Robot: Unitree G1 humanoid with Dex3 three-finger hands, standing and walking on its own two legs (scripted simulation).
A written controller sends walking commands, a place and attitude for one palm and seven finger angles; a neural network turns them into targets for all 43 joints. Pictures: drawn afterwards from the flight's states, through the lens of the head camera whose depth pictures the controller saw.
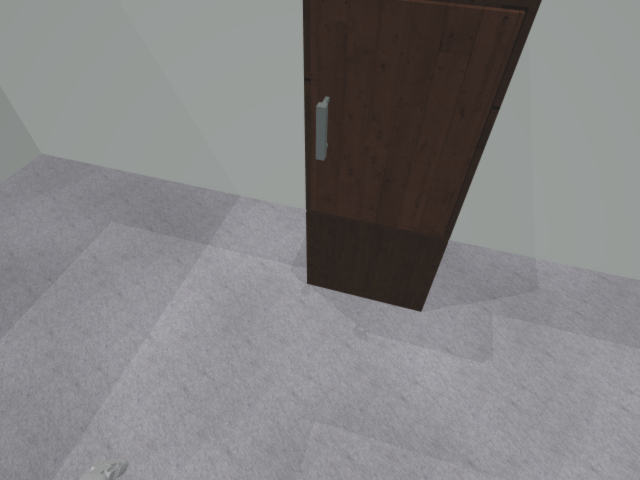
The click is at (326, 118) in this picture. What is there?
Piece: cupboard door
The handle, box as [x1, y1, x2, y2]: [316, 96, 329, 160]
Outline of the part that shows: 326,96 323,101 319,102 316,106 316,158 322,160 325,157 327,147 326,124 327,103 329,97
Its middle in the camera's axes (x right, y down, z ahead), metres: +0.01 -0.27 +0.95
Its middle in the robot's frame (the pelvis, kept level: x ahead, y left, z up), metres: +0.89 +0.04 -0.04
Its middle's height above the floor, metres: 0.73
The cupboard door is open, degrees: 0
